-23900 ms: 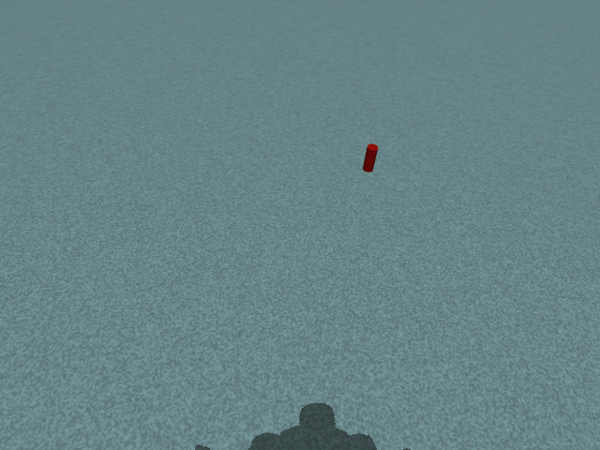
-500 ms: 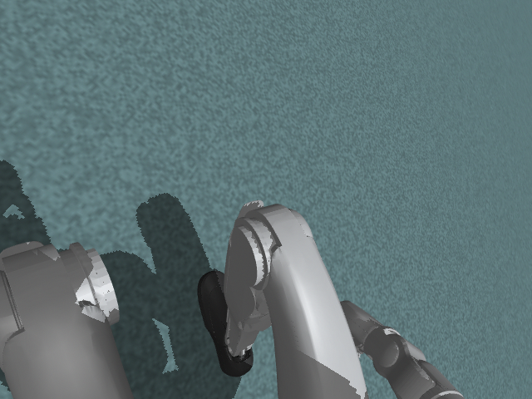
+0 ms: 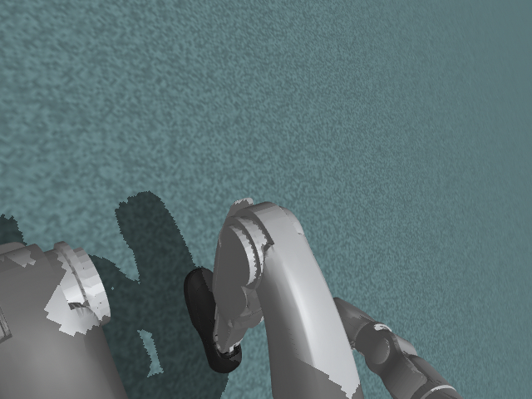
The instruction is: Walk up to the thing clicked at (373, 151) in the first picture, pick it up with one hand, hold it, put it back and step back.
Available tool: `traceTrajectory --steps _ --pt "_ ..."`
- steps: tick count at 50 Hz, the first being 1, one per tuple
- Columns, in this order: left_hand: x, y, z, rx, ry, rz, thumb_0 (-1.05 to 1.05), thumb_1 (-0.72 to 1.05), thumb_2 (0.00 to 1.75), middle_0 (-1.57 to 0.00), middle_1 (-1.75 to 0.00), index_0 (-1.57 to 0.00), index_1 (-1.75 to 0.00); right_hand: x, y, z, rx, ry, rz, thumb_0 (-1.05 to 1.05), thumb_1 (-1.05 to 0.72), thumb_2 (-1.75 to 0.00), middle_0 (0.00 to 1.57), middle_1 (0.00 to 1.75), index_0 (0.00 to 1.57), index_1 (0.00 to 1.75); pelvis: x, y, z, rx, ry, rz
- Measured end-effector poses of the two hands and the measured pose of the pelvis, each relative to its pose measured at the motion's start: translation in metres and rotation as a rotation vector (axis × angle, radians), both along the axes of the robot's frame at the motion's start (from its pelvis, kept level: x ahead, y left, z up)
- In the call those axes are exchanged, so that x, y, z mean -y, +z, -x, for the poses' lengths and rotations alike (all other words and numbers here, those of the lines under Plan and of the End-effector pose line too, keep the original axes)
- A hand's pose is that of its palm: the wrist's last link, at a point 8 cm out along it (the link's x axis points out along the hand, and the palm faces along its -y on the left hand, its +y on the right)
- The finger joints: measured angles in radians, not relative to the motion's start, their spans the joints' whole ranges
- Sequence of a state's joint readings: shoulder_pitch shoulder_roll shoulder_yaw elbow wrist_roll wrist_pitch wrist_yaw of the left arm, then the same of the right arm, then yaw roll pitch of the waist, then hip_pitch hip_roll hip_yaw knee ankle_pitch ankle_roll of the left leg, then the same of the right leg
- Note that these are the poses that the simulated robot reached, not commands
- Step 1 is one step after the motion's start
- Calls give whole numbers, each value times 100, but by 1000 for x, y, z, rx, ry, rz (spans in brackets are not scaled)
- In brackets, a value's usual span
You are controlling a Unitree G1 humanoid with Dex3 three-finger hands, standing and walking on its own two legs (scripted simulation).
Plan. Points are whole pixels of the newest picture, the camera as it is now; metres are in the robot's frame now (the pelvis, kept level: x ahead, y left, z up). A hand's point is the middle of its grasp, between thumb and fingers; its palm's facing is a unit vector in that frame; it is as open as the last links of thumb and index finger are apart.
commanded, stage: lower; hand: left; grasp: from the side
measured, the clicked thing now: out of the picture +0.43 +0.31 -0.21
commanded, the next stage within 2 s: loosen in 0.04 s
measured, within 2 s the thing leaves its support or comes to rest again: neither
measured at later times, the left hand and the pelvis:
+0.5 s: hand out of the picture +0.43 +0.30 -0.18, palm faces +0.45 -0.89 +0.03, open 11.0 cm; pelvis +0.00 +0.00 +0.00, yaw -1 degrees
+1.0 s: hand out of the picture +0.43 +0.34 -0.15, palm faces +0.48 -0.88 +0.02, open 17.6 cm; pelvis +0.00 +0.00 +0.00, yaw +0 degrees
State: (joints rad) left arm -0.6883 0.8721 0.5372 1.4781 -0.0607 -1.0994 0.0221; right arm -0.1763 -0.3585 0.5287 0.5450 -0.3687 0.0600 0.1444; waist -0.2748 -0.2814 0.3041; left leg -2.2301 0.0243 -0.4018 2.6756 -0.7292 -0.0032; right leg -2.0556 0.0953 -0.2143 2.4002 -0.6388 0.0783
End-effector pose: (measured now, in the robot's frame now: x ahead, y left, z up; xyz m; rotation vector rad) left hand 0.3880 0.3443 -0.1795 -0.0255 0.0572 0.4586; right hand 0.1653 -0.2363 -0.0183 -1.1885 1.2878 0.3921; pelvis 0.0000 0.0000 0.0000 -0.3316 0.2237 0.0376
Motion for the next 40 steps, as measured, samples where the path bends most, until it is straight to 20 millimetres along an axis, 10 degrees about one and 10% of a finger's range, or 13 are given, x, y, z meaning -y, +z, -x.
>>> traceTrajectory --steps 19,40 --pt "3 -3 -1 20 7 6 1 -7 84 -87 -88 -86 -88 -3 5 1 1 25 16 0 -91 -89 21 30 21 30 -1 0 3 20 -9 11" --pt "2 -2 0 22 12 17 -1 -55 12 -26 -15 -25 -16 -4 6 2 12 28 15 0 -93 -90 21 30 21 30 -1 0 4 26 -12 10"
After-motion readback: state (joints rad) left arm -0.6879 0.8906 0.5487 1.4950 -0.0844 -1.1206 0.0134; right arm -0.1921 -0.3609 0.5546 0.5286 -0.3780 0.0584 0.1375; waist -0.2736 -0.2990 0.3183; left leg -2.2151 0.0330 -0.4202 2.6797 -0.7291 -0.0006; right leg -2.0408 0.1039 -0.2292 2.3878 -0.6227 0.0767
